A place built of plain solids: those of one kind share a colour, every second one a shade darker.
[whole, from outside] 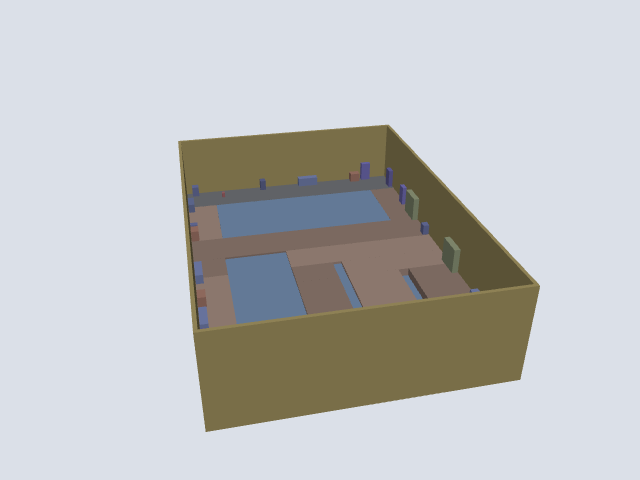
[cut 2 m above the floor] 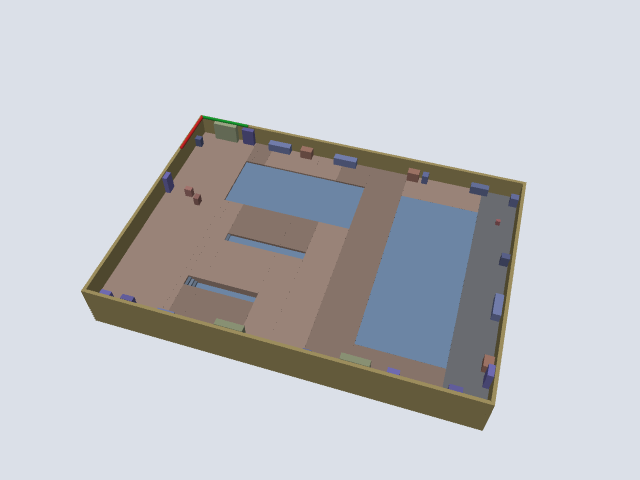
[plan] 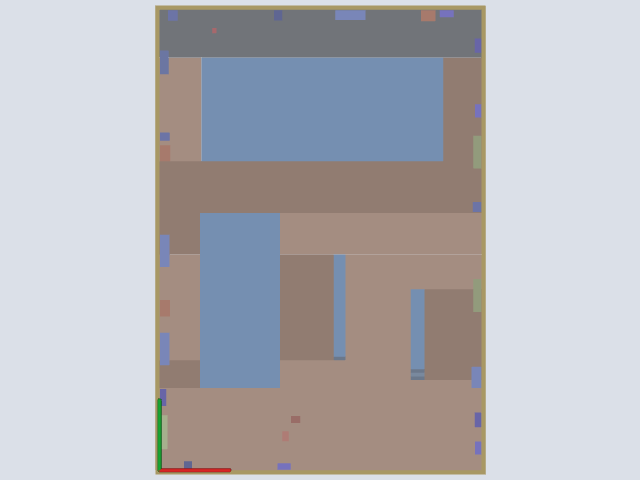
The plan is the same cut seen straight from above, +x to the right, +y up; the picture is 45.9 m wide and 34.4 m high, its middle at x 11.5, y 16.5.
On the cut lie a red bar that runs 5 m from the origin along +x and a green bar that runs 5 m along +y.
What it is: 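A vehicle workshop, tram depot or goods shed with inspection pits, wash bays, truck wells or a traverser pit in its floor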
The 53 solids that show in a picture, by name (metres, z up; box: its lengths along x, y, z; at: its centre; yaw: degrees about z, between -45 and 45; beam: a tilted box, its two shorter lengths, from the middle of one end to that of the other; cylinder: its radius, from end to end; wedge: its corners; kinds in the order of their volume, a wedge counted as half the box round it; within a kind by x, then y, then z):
{
 "floor_1": {"box": [2.9, 0.56, 2.4], "at": [1.45, 6.18, -1.2]},
 "floor_2": {"box": [2.9, 1.42, 2.4], "at": [1.45, 7.17, -1.2]},
 "floor_3": {"box": [2.9, 5.09, 2.4], "at": [1.45, 10.43, -1.2]},
 "floor_4": {"box": [2.9, 2.5, 2.4], "at": [1.45, 14.22, -1.2]},
 "floor_5": {"box": [2.9, 2.96, 2.4], "at": [1.45, 16.95, -1.2]},
 "floor_6": {"box": [3.0, 7.43, 2.4], "at": [1.5, 25.86, -1.2]},
 "floor_7": {"box": [3.84, 5.09, 2.4], "at": [10.56, 10.43, -1.2]},
 "floor_8": {"box": [3.84, 2.5, 2.4], "at": [10.56, 14.22, -1.2]},
 "floor_9": {"box": [23.08, 5.9, 2.4], "at": [11.54, 2.95, -1.2]},
 "floor_10": {"box": [23.08, 3.71, 2.4], "at": [11.54, 20.29, -1.2]},
 "floor_11": {"box": [9.37, 1.42, 2.4], "at": [13.32, 7.17, -1.2]},
 "floor_12": {"box": [4.68, 5.09, 2.4], "at": [15.67, 10.43, -1.2]},
 "floor_13": {"box": [14.44, 0.56, 2.4], "at": [15.86, 6.18, -1.2]},
 "floor_14": {"box": [14.44, 2.96, 2.4], "at": [15.86, 16.95, -1.2]},
 "floor_15": {"box": [9.75, 2.5, 2.4], "at": [18.2, 14.22, -1.2]},
 "floor_16": {"box": [4.09, 1.42, 2.4], "at": [21.04, 7.17, -1.2]},
 "floor_17": {"box": [4.09, 5.09, 2.4], "at": [21.04, 10.43, -1.2]},
 "floor_18": {"box": [2.75, 7.43, 2.4], "at": [21.7, 25.86, -1.2]},
 "bay_floor_1": {"box": [5.74, 12.53, 2.23], "at": [5.77, 12.16, -1.28]},
 "bay_floor_2": {"box": [17.33, 7.43, 2.4], "at": [11.66, 25.86, -1.2]},
 "bay_floor_3": {"box": [0.85, 7.59, 2.17], "at": [12.9, 11.68, -1.31]},
 "bay_floor_4": {"box": [0.98, 6.51, 1.65], "at": [18.5, 9.71, -1.58]},
 "wall_1": {"box": [0.3, 33.0, 8.62], "at": [-0.15, 16.5, 1.91]},
 "wall_2": {"box": [23.68, 0.3, 8.62], "at": [11.54, -0.15, 1.91]},
 "wall_3": {"box": [23.68, 0.3, 8.62], "at": [11.54, 33.15, 1.91]},
 "wall_4": {"box": [0.3, 33.0, 8.62], "at": [23.23, 16.5, 1.91]},
 "rack_1": {"box": [0.55, 2.44, 2.36], "at": [0.3, 2.73, 1.13]},
 "rack_2": {"box": [0.57, 2.38, 2.43], "at": [22.77, 12.52, 1.17]},
 "rack_3": {"box": [0.57, 2.35, 2.44], "at": [22.77, 22.8, 1.17]},
 "cupboard_1": {"box": [0.46, 1.22, 1.89], "at": [0.26, 5.21, 0.9]},
 "cupboard_2": {"box": [0.95, 0.47, 1.98], "at": [8.94, 0.27, 0.94]},
 "cupboard_3": {"box": [1.01, 0.5, 2.02], "at": [20.59, 32.72, 0.96]},
 "cupboard_4": {"box": [0.46, 1.06, 2.04], "at": [22.82, 3.61, 0.97]},
 "cupboard_5": {"box": [0.46, 1.04, 1.98], "at": [22.82, 30.43, 0.94]},
 "cupboard_6": {"box": [0.44, 0.94, 1.93], "at": [22.83, 1.6, 0.92]},
 "cupboard_7": {"box": [0.44, 0.96, 2.0], "at": [22.83, 25.76, 0.95]},
 "bench_1": {"box": [0.63, 1.72, 0.95], "at": [0.34, 29.23, 0.42]},
 "bench_2": {"box": [0.68, 2.32, 0.93], "at": [0.37, 8.69, 0.41]},
 "bench_3": {"box": [0.69, 2.32, 0.94], "at": [0.38, 15.72, 0.42]},
 "bench_4": {"box": [2.16, 0.71, 0.97], "at": [13.68, 32.62, 0.43]},
 "bench_5": {"box": [0.7, 1.52, 0.95], "at": [22.7, 6.65, 0.42]},
 "crates_1": {"box": [0.72, 1.19, 1.03], "at": [0.39, 11.61, 0.47]},
 "crates_2": {"box": [0.74, 1.14, 1.1], "at": [0.4, 22.72, 0.5]},
 "crates_3": {"box": [1.05, 0.79, 0.99], "at": [19.25, 32.58, 0.45]},
 "bin_1": {"box": [0.71, 0.59, 1.02], "at": [0.39, 23.91, 0.46]},
 "bin_2": {"box": [0.7, 0.75, 1.11], "at": [0.96, 32.59, 0.51]},
 "bin_3": {"box": [0.56, 0.62, 1.04], "at": [2.04, 0.34, 0.47]},
 "bin_4": {"box": [0.59, 0.74, 1.13], "at": [8.49, 32.6, 0.52]},
 "bin_5": {"box": [0.6, 0.73, 1.06], "at": [22.75, 18.86, 0.48]},
 "bay_step_1": {"box": [0.98, 0.26, 2.21], "at": [18.5, 6.59, -1.29]},
 "bay_step_2": {"box": [0.98, 0.26, 1.84], "at": [18.5, 7.11, -1.48]},
 "trolley_1": {"box": [0.48, 0.72, 0.97], "at": [9.03, 2.44, 0.43]},
 "trolley_2": {"box": [0.66, 0.49, 0.94], "at": [9.75, 3.63, 0.42]}
}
